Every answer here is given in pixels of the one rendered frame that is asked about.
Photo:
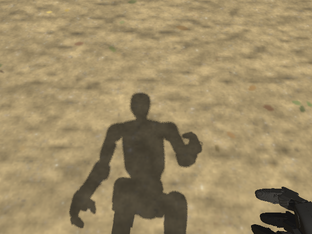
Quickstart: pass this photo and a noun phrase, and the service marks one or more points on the right robot hand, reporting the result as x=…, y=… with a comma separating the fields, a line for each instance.
x=298, y=223

